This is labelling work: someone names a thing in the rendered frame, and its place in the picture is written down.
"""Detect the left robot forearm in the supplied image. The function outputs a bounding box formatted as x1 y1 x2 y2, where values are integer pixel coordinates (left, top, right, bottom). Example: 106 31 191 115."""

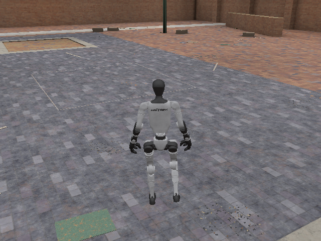
130 122 140 144

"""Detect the right robot thigh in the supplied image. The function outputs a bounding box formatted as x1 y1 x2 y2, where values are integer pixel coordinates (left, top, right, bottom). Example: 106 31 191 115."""
168 140 178 170

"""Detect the robot right hand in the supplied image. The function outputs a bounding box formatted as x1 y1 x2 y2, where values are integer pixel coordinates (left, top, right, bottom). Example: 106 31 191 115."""
180 139 192 151

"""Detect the right robot forearm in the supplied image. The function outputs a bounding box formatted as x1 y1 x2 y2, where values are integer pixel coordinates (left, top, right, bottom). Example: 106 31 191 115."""
180 121 190 141

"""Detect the robot left hand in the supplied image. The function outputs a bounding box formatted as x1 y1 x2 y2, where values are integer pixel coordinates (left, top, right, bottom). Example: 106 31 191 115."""
129 142 141 154

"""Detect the right robot upper arm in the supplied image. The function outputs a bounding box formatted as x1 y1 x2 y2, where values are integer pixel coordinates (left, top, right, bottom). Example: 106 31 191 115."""
170 101 184 129

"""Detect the left robot upper arm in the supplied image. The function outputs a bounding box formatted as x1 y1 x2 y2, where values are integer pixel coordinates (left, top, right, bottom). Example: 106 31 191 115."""
135 101 149 130

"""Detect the robot torso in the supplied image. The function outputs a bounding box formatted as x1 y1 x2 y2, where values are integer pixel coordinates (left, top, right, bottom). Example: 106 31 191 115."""
148 99 171 151

